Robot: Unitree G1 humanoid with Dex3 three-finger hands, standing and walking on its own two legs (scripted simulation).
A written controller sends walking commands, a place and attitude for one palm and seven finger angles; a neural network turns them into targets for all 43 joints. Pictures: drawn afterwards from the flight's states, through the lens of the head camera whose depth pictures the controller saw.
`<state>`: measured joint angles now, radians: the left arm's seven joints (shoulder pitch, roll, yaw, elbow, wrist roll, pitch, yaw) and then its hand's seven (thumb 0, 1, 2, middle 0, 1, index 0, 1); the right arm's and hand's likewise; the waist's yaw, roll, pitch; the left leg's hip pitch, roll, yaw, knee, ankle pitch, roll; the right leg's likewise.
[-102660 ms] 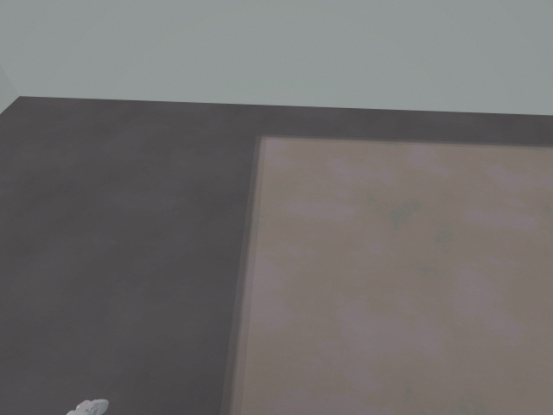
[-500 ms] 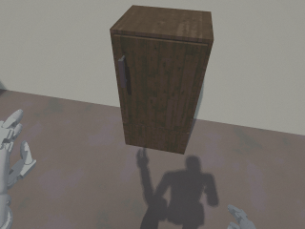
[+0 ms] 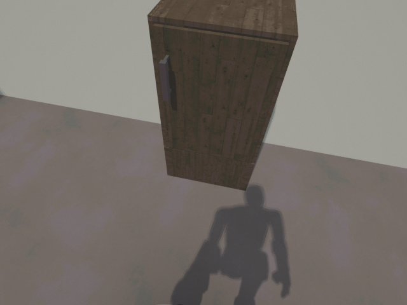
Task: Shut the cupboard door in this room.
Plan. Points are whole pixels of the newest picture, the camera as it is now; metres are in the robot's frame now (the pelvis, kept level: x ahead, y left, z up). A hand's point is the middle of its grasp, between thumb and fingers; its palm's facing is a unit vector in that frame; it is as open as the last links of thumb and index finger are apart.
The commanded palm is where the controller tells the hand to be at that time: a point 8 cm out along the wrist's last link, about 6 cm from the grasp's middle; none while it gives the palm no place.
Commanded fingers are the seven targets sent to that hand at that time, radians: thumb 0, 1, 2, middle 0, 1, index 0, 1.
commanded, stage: let the arm hang, fingers relaxed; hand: left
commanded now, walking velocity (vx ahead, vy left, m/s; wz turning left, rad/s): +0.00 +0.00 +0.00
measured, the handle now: (166, 78) +0.83 +0.20 -0.05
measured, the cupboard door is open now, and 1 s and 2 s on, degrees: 0 0 0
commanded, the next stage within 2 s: look to check the result in 0.56 s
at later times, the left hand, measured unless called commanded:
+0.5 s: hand out of the picture +0.02 +0.16 -0.18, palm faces +0.00 -0.98 -0.18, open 7.4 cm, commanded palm none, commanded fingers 0.00 0.90 0.90 -0.20 -0.30 -0.20 -0.30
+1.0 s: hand out of the picture -0.04 +0.14 -0.17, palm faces +0.03 -0.98 -0.18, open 7.4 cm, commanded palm none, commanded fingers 0.00 0.90 0.90 -0.20 -0.30 -0.20 -0.30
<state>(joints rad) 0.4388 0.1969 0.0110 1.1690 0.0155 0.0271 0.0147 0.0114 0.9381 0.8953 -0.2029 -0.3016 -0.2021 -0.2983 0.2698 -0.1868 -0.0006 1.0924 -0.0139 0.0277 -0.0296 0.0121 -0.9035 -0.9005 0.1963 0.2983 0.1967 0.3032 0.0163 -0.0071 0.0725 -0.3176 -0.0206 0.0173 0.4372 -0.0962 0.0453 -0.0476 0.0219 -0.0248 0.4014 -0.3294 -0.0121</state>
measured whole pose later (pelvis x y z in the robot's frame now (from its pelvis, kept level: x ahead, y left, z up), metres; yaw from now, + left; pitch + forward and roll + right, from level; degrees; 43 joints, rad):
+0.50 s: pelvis +0.01 -0.01 +0.00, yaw -1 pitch -2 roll +0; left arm 0.29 0.15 0.00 1.11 0.02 -0.01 0.03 0.01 0.91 0.90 -0.20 -0.30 -0.20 -0.30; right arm 0.25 -0.17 0.00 1.13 -0.02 0.01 -0.03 0.01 -0.91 -0.90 0.20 0.30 0.20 0.30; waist -0.01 -0.01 0.01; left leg -0.27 -0.02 0.03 0.42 -0.11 0.03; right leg -0.01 0.02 -0.01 0.40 -0.35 -0.02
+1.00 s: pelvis +0.03 -0.02 +0.00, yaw -1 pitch -2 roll +0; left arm 0.39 0.12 0.01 1.16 0.01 0.00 0.05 0.01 0.91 0.90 -0.20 -0.30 -0.20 -0.30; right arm 0.27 -0.14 0.00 1.15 -0.01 0.01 -0.04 0.01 -0.91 -0.90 0.20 0.30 0.20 0.30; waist 0.00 -0.01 0.06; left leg -0.26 -0.01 0.04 0.44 -0.15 0.02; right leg 0.02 0.03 0.00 0.38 -0.36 -0.03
